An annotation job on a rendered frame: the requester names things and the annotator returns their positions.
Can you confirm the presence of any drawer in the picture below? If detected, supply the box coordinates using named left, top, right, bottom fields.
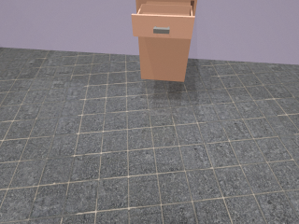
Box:
left=131, top=4, right=195, bottom=39

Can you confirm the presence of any handle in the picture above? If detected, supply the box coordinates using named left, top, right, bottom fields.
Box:
left=153, top=26, right=170, bottom=35

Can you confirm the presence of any cabinet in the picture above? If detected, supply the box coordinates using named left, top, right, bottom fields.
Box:
left=135, top=0, right=197, bottom=82

